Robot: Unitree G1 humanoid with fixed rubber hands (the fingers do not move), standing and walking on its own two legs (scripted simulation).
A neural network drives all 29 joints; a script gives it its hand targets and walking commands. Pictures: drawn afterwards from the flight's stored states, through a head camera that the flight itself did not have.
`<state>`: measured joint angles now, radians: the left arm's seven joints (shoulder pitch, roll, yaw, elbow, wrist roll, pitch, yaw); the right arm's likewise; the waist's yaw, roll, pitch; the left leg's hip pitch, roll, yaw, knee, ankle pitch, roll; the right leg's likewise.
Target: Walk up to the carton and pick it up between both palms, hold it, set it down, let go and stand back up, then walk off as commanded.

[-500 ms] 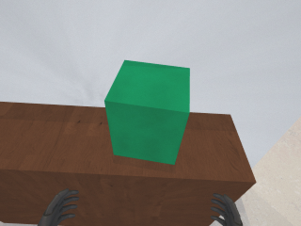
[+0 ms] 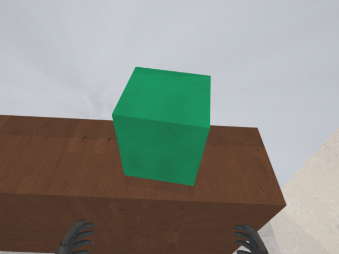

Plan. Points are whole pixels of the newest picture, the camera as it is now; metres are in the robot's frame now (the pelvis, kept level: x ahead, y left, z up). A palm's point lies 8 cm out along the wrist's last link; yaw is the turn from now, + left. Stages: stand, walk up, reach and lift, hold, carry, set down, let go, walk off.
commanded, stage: set down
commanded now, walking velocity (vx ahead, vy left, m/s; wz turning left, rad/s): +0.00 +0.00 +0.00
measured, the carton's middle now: (165, 127) +0.46 +0.03 +0.04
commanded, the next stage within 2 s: let go in 0.14 s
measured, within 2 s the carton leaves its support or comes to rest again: neither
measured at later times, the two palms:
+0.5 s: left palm (74, 251) +0.17 +0.23 -0.08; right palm out of the picture +0.16 -0.22 -0.08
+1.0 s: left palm out of the picture +0.07 +0.32 -0.10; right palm out of the picture +0.08 -0.31 -0.10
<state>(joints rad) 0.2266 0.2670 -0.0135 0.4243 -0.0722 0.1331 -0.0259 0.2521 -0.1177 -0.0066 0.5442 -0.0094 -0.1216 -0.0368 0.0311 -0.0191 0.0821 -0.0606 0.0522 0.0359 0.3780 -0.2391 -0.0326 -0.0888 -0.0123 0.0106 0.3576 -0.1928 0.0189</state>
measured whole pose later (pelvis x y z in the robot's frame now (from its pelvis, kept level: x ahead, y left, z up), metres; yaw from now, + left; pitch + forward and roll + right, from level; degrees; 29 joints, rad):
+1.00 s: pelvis +0.00 +0.00 +0.00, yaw +1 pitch -2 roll +0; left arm 0.23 0.39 0.05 0.87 0.02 0.00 -0.02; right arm 0.21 -0.40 -0.02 0.98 -0.03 -0.02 0.02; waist 0.01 -0.01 0.02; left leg -0.14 0.03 0.02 0.42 -0.25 -0.02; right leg -0.17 -0.03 0.00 0.42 -0.22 0.03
